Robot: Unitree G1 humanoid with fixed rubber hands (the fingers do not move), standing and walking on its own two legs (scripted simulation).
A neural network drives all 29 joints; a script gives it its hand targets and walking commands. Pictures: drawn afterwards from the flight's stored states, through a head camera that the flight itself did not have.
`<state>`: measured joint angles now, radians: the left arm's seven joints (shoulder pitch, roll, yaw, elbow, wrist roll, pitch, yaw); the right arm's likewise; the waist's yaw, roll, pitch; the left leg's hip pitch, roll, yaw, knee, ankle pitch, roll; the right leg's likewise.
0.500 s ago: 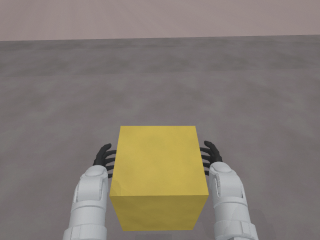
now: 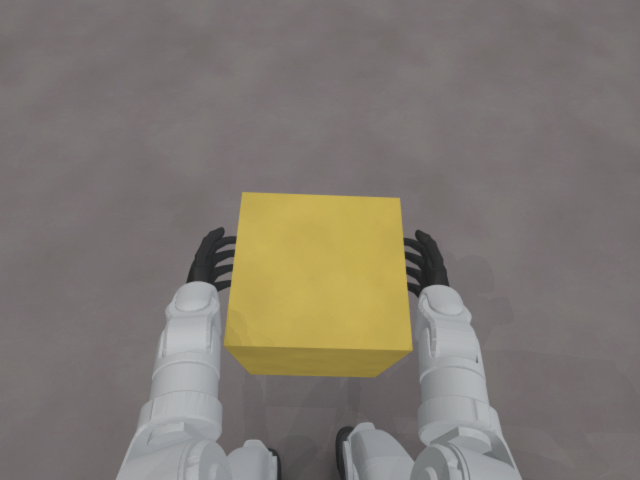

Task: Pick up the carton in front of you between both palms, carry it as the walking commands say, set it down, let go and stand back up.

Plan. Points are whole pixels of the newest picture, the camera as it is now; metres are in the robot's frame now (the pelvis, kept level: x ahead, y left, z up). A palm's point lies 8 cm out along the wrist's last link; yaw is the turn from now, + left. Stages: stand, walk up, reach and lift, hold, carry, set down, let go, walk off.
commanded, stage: set down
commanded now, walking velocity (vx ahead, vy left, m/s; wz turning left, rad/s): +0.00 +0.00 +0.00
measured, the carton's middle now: (316, 296) +0.36 -0.02 -0.11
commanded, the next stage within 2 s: none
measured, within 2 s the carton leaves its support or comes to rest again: neither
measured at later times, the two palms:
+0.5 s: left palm (235, 285) +0.42 +0.11 -0.19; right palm (408, 295) +0.38 -0.19 -0.19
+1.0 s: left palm (257, 286) +0.48 +0.09 -0.35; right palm (395, 307) +0.41 -0.20 -0.34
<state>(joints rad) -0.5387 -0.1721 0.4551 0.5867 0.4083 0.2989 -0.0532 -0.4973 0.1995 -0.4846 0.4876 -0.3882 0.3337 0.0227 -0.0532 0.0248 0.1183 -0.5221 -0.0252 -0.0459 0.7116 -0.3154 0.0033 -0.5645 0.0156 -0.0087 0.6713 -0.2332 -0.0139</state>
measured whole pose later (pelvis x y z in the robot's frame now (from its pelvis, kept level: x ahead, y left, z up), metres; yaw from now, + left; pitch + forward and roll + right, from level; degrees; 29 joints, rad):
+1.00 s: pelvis -0.06 +0.01 -0.24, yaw +2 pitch +46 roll +0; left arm -1.21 0.10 0.32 0.84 0.20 0.30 0.02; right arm -1.02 0.08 -0.60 0.53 -0.22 0.33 -0.08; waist -0.12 0.05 -0.06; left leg -1.99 -0.08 -0.03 1.73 -0.55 0.00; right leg -2.04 0.02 0.03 1.68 -0.45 0.03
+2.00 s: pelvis -0.06 +0.02 -0.37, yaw +0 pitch +39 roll -4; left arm -1.64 0.35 0.00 1.18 0.03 0.25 0.06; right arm -1.39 -0.11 -0.55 0.83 -0.06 0.27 -0.07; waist -0.20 0.00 0.35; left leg -2.24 -0.11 -0.03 2.21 -0.65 0.01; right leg -2.26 0.02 0.01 2.11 -0.55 0.07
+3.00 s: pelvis -0.07 +0.01 -0.38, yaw -1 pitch +35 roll -5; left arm -1.75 0.57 -0.26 1.22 -0.23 0.17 0.00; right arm -1.45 -0.23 -0.45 1.05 0.10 0.08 -0.12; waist -0.19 0.00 0.48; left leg -2.20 -0.11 -0.06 2.25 -0.66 0.00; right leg -2.22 0.00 -0.04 2.14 -0.54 0.04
